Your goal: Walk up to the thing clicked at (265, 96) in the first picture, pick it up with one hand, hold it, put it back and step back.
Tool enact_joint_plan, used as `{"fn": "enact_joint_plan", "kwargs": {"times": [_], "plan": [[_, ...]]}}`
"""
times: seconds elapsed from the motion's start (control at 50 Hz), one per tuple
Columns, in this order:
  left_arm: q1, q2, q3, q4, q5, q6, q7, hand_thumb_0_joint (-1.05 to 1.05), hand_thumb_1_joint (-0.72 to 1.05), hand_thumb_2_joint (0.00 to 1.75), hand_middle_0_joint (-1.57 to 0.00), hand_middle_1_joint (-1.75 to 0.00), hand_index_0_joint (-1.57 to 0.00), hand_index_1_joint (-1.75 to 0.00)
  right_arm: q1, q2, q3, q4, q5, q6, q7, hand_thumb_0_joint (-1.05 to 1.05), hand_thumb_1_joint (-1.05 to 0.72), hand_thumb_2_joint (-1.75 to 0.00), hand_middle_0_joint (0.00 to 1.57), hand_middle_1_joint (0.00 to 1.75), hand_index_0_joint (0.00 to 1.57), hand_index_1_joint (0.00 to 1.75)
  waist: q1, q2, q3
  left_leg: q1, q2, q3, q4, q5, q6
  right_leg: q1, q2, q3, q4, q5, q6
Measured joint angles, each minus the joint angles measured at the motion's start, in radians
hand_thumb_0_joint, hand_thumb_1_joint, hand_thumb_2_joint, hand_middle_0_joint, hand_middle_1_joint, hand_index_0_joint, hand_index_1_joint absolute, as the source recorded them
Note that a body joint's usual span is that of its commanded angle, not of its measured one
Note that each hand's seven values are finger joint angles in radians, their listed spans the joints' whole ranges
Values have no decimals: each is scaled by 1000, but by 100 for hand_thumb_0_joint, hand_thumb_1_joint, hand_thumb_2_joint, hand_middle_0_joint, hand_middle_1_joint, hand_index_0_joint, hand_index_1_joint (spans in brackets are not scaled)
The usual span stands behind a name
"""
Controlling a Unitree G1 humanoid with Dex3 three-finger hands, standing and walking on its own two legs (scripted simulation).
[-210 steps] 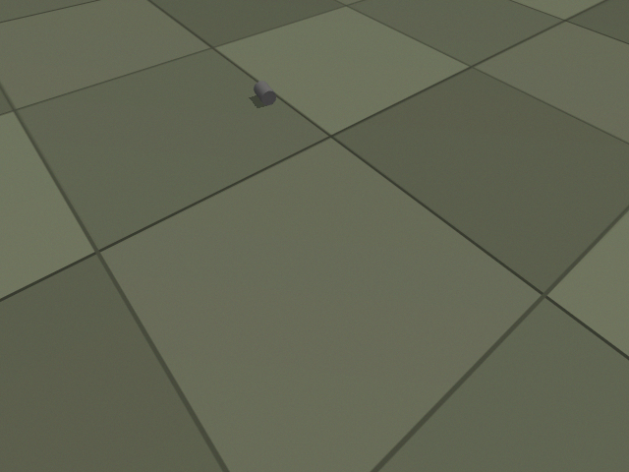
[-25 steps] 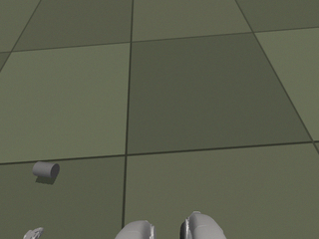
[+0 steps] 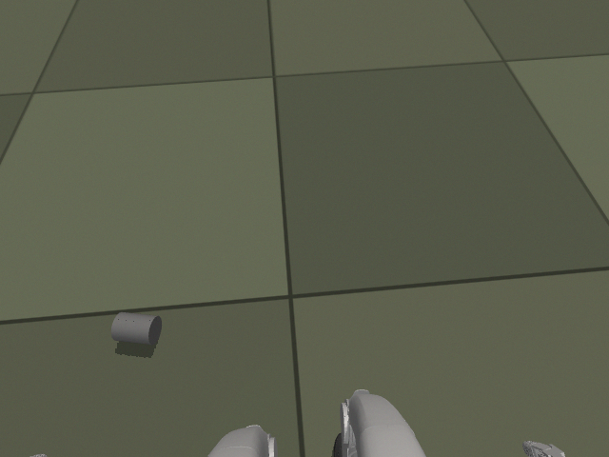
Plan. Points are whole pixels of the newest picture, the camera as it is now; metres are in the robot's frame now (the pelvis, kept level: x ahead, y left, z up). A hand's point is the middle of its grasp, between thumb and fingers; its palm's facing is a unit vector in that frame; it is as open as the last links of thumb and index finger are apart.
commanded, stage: walk up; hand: left
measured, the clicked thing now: (137, 328) +0.52 +0.52 -0.69
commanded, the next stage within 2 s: none
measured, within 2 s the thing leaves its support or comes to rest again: neither
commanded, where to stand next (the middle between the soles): +0.05 +0.41 m, yaw -9 degrees
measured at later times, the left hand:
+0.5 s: hand out of the picture +0.07 +0.58 -0.13, palm faces -0.03 -0.76 -0.65, open 7.3 cm
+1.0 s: hand out of the picture +0.03 +0.77 -0.12, palm faces -0.04 -0.80 -0.60, open 7.4 cm
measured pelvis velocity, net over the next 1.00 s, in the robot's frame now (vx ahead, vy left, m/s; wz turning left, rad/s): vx -0.06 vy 0.45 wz -0.07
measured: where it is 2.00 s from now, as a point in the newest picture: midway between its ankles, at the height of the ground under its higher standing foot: outside the picture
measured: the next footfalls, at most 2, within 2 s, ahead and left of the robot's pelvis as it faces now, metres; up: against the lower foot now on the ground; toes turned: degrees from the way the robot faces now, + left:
right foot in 0.06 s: +0.10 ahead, -0.07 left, +0.00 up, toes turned -6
left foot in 0.38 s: +0.06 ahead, +0.37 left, +0.00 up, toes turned +0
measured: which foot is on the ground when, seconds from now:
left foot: down 0.00-0.06, up 0.08-0.36, down 0.38-0.66, up 0.68-0.96, down 0.98-1.00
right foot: up 0.00-0.04, down 0.06-0.40, up 0.42-0.64, down 0.66-0.98, up 1.00-1.00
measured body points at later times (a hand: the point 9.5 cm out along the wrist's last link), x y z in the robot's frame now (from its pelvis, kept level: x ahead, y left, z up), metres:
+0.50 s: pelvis -0.02 +0.24 -0.02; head +0.03 +0.22 +0.42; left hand +0.07 +0.62 -0.09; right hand +0.08 -0.10 -0.12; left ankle +0.02 +0.37 -0.70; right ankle +0.03 +0.04 -0.66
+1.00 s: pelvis -0.06 +0.45 -0.02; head -0.04 +0.41 +0.43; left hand +0.03 +0.81 -0.09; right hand -0.01 +0.10 -0.14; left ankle -0.05 +0.61 -0.71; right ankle +0.02 +0.23 -0.69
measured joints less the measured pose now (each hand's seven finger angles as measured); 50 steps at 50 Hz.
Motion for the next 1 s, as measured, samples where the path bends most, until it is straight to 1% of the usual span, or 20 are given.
{"fn": "enact_joint_plan", "kwargs": {"times": [0.04,0.06,0.12,0.22,0.32,0.38,0.4,0.42,0.46,0.5,0.54,0.62,0.66,0.68,0.74,0.84,0.88,0.94,0.96,1.0], "plan": [[22,-26,-11,-29,1,-14,-3,1,91,90,-21,-30,-21,-30,16,-2,2,-12,2,11,0,0,-90,-90,20,30,20,30,6,8,2,-2,-20,24,8,-1,17,90,9,-37,-217,122,-7],[30,-37,-13,-48,9,-22,-1,1,90,90,-21,-30,-21,-30,18,-5,2,-17,7,16,-1,0,-90,-90,20,30,20,30,19,17,10,-21,-26,24,53,1,10,109,13,-32,-258,152,-19],[32,-69,-29,-87,26,-14,3,1,90,90,-21,-30,-21,-30,11,-8,-3,-15,10,35,-14,1,-90,-90,20,30,20,30,38,63,40,-111,-51,-52,300,-91,-28,117,-2,-29,-229,138,-12],[46,-83,-30,-116,35,-10,-3,1,90,90,-21,-30,-22,-30,-17,-28,-15,-13,15,43,0,1,-90,-90,20,30,20,30,67,90,26,-207,-18,-157,483,-22,-49,130,-70,15,-251,155,30],[65,-34,-10,-125,55,-8,-13,1,90,90,-22,-30,-22,-31,-61,-56,-33,-31,15,43,20,1,-90,-90,20,30,20,30,77,78,4,-168,78,-164,320,-6,-55,90,-141,81,-215,147,41],[58,12,5,-125,59,-3,-13,1,90,90,-22,-30,-22,-31,-77,-78,-46,-38,15,30,29,0,-90,-90,20,30,20,30,81,62,-10,-87,99,-130,125,-20,-47,41,-186,126,-164,132,50],[47,32,12,-118,58,2,-10,1,90,90,-22,-30,-22,-31,-83,-77,-52,-36,12,19,26,0,-90,-90,20,30,20,30,81,35,-2,-75,76,-106,117,-44,-81,22,-212,158,-130,121,36],[34,47,21,-105,53,10,-3,1,90,90,-21,-30,-22,-30,-87,-70,-52,-34,5,10,23,0,-90,-90,20,30,20,30,87,7,10,-76,56,-77,147,-57,-92,0,-213,204,-76,81,18],[7,50,29,-63,41,30,20,1,90,90,-21,-30,-21,-30,-82,-61,-37,-28,11,0,16,0,-90,-90,20,30,20,30,76,14,11,-93,53,-68,189,-67,-84,-34,-131,225,68,-62,-2],[-12,52,31,-37,24,35,28,1,90,90,-21,-30,-21,-30,-78,-29,-21,-21,9,2,5,0,-90,-90,20,30,20,30,53,3,13,-91,39,-60,163,-43,-63,-64,-56,202,185,-93,-5],[-18,44,27,-30,9,26,23,1,91,90,-21,-30,-21,-30,-68,-4,-5,-21,11,4,-3,0,-90,-90,20,30,20,30,35,-8,21,-78,24,-44,117,-12,-41,-68,-14,136,211,-70,-6],[-4,-14,4,-44,-1,8,4,1,91,90,-21,-30,-21,-30,-42,6,5,-36,3,14,-6,0,-90,-90,20,30,20,30,18,10,32,-53,-6,0,37,36,5,24,12,-15,21,-28,0],[20,-41,-8,-70,4,-8,1,1,91,90,-21,-30,-21,-30,-27,-1,7,-47,7,25,-6,0,-90,-90,20,30,20,30,24,21,27,-66,-25,27,42,41,21,115,19,-36,-194,89,-13],[27,-56,-11,-84,13,-14,3,1,90,90,-21,-30,-21,-30,-30,-5,5,-46,13,29,-8,0,-90,-90,20,30,20,30,34,37,40,-78,-31,13,81,9,12,121,23,-29,-207,108,-23],[24,-84,-28,-105,29,-6,3,1,90,90,-21,-30,-21,-30,-23,-7,-1,-31,14,50,-22,0,-90,-90,20,30,20,30,48,73,58,-152,-73,-84,318,-98,-20,116,-4,-21,-185,112,-14],[21,-90,-19,-118,39,-2,2,1,90,90,-22,-30,-22,-30,-24,-29,-15,-11,22,51,-8,1,-90,-90,20,30,20,30,69,87,47,-211,-47,-197,539,-10,-60,104,-86,27,-207,150,25],[22,-77,-9,-114,51,5,-5,1,90,90,-22,-30,-22,-30,-27,-37,-20,3,38,43,-4,1,-90,-90,20,30,20,30,75,77,35,-172,-10,-203,477,4,-66,92,-119,56,-203,153,33],[18,-43,8,-102,71,27,-27,1,90,90,-21,-30,-21,-30,-21,-43,-19,41,62,23,-4,0,-90,-90,20,30,20,30,86,49,-3,-39,47,-144,195,-63,-70,62,-155,108,-179,139,35],[15,-31,12,-99,73,35,-35,1,90,90,-21,-30,-21,-30,-9,-48,-19,55,66,11,-8,0,-90,-90,20,30,20,30,88,42,-21,16,53,-120,83,-56,-73,46,-160,128,-152,108,29],[-1,-6,27,-82,66,54,-43,1,90,90,-21,-30,-21,-30,1,-34,-18,93,56,-16,-29,0,-90,-90,20,30,20,30,93,-10,-29,46,13,-75,62,-72,-99,11,-159,219,-55,-22,6]]}}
